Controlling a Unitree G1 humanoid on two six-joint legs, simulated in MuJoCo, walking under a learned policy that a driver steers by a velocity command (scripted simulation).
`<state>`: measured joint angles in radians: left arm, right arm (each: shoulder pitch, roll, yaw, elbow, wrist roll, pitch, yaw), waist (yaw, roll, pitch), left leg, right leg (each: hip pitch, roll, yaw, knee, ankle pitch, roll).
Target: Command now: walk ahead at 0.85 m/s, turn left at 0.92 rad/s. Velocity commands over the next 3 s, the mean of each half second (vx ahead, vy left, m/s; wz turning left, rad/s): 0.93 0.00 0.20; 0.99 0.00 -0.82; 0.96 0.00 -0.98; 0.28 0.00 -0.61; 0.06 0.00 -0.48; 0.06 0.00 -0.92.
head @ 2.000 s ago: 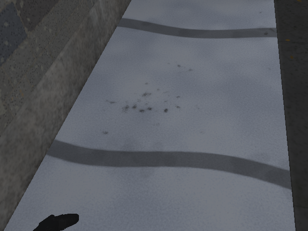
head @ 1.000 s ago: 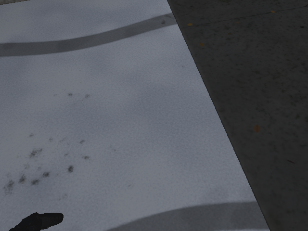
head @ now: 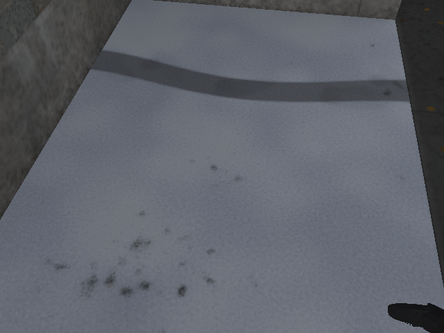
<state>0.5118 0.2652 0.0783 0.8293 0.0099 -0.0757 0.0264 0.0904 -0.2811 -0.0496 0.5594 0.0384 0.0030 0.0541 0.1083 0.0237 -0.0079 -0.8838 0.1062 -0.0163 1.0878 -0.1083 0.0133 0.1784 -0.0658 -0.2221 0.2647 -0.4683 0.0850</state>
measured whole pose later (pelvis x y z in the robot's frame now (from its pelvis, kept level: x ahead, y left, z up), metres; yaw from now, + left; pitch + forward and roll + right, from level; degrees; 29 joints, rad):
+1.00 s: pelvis +0.89 +0.23 +0.00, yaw -23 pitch +2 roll +2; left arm 0.38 0.30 0.07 0.72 -0.05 -0.05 0.01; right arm 0.06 -0.26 -0.02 0.55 0.02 -0.13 -0.01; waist 0.06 -0.03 0.00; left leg -0.48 -0.03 -0.12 0.63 -0.21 -0.07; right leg -0.23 0.11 0.28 1.03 -0.51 -0.07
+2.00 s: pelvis +1.46 -0.13 +0.01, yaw -71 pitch +0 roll +0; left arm 0.21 0.29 0.05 0.70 -0.01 0.06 0.04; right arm 0.13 -0.22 0.00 0.67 -0.03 -0.03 0.01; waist 0.00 0.00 0.10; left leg -0.43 -0.07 -0.04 0.49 -0.06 0.04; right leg -0.44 0.05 0.11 1.13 -0.49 0.06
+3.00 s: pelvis +1.44 -0.19 +0.02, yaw -112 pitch +2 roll +2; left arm 0.15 0.33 0.09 0.57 -0.01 0.03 -0.01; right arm 0.11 -0.33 -0.09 0.71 0.00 0.00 0.00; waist -0.02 0.03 0.11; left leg -0.43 0.06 0.04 1.09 -0.53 -0.05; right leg -0.41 0.02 0.00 0.60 -0.24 -0.06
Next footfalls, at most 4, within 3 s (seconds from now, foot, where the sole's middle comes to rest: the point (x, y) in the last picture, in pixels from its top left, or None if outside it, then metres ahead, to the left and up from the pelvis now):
0.12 left None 0.26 0.15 -0.75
0.56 right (216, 253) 0.73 0.13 -0.75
0.96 left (174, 167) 1.07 0.34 -0.75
1.42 right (285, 133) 1.29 -0.08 -0.75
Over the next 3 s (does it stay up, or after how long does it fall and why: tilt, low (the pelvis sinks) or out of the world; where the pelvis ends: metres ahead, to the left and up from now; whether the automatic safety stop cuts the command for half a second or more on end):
stays up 1.44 -0.19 0.02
